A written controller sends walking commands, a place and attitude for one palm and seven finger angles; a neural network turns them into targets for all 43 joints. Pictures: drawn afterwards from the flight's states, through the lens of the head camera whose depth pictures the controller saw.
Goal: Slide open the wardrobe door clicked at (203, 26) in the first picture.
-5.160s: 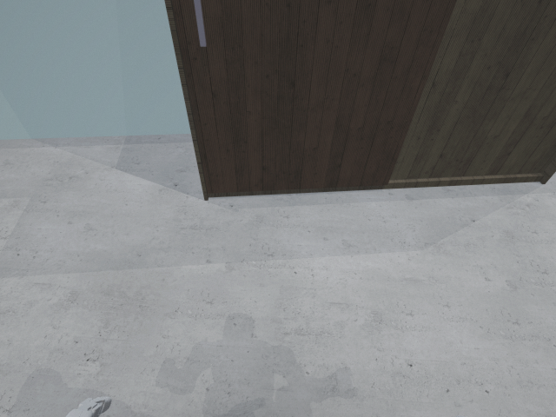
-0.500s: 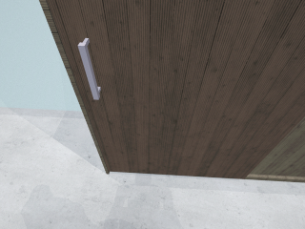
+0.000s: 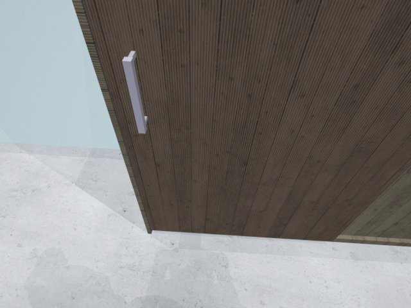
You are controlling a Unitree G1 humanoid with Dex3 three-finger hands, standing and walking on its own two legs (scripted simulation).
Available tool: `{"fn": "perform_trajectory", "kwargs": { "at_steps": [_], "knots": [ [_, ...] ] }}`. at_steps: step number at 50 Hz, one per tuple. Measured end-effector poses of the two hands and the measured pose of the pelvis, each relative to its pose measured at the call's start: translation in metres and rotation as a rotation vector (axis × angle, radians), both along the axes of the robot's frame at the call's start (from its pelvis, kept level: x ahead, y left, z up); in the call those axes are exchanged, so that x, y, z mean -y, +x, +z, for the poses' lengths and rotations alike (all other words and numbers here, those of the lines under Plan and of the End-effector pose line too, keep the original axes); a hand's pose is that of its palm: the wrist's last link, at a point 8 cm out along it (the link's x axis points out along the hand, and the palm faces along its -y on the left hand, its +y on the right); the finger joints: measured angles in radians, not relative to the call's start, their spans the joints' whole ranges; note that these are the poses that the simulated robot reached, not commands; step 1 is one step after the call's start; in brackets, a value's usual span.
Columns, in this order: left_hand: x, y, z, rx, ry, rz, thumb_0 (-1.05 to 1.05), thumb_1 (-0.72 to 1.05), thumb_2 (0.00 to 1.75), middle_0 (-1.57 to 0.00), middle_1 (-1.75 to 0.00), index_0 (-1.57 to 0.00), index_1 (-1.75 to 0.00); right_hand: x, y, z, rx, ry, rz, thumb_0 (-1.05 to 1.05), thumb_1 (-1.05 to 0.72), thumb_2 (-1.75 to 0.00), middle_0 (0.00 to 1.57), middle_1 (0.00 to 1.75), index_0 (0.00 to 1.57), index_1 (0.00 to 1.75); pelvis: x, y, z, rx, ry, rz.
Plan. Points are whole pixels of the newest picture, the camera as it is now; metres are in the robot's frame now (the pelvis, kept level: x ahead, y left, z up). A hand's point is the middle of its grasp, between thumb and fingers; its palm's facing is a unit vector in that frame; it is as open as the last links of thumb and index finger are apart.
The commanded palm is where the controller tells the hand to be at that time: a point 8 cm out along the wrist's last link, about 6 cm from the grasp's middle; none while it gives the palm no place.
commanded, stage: come to a stop and stand still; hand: left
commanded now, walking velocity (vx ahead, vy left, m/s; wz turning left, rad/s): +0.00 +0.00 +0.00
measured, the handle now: (137, 95) +0.56 +0.22 +0.11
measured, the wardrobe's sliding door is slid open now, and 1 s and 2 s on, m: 0.00 0.00 0.00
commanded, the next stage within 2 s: look again from close up in 0.18 s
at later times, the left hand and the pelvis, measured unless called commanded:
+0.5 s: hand out of the picture +0.03 +0.19 -0.18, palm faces +0.01 -0.98 -0.22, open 7.3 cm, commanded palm none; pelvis +0.03 +0.02 -0.01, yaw +0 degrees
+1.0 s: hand out of the picture +0.05 +0.18 -0.18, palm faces +0.01 -0.98 -0.20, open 7.3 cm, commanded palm none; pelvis +0.04 +0.01 +0.00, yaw +0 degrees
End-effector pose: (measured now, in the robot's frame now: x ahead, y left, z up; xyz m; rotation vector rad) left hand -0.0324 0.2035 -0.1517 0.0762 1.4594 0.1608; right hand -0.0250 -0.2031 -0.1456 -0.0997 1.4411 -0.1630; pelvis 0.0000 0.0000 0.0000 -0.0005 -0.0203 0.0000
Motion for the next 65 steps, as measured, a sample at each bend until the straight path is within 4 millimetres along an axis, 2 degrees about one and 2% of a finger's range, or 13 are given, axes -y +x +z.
{"fn": "perform_trajectory", "kwargs": {
  "at_steps": [17, 27, 35, 41, 55, 65],
  "knots": [
    [-0.017, 0.024, 0.002, 0.029, 0.037, -0.048, 0.0, 0.91, 0.9, -0.2, -0.3, -0.2, -0.3, 0.005, 0.029, -0.003, 0.043, -0.011, 0.016, 0.01, -0.91, -0.89, 0.2, 0.3, 0.2, 0.3, -0.008, 0.011, -0.003, -0.009, -0.01, -0.007],
    [-0.04, 0.068, 0.008, 0.13, 0.083, -0.072, 0.0, 0.91, 0.9, -0.2, -0.3, -0.2, -0.3, -0.002, 0.053, -0.011, 0.119, -0.001, 0.044, 0.01, -0.92, -0.89, 0.2, 0.3, 0.19, 0.3, -0.018, 0.028, -0.007, 0.001, 0.001, 0.001],
    [-0.043, 0.091, 0.012, 0.17, 0.093, -0.085, 0.0, 0.91, 0.9, -0.2, -0.3, -0.2, -0.3, 0.002, 0.062, -0.008, 0.123, -0.005, 0.054, 0.01, -0.92, -0.89, 0.2, 0.3, 0.2, 0.3, -0.016, 0.034, -0.005, 0.007, 0.01, -0.002],
    [-0.037, 0.091, 0.01, 0.15, 0.079, -0.084, 0.0, 0.91, 0.9, -0.2, -0.3, -0.2, -0.3, 0.007, 0.065, -0.005, 0.104, -0.013, 0.06, 0.01, -0.91, -0.89, 0.2, 0.3, 0.19, 0.3, -0.012, 0.035, -0.004, 0.003, 0.011, -0.003],
    [-0.023, 0.068, 0.005, 0.082, 0.052, -0.06, 0.0, 0.91, 0.9, -0.2, -0.3, -0.2, -0.3, 0.018, 0.073, -0.001, 0.089, -0.03, 0.066, 0.0, -0.9, -0.89, 0.2, 0.3, 0.19, 0.3, -0.003, 0.037, -0.002, 0.008, 0.007, 0.0],
    [-0.018, 0.061, 0.004, 0.072, 0.047, -0.052, 0.0, 0.91, 0.9, -0.2, -0.3, -0.2, -0.3, 0.021, 0.073, 0.0, 0.084, -0.033, 0.069, 0.01, -0.91, -0.89, 0.2, 0.3, 0.19, 0.3, 0.0, 0.035, -0.001, 0.01, 0.006, 0.001]
  ]
}}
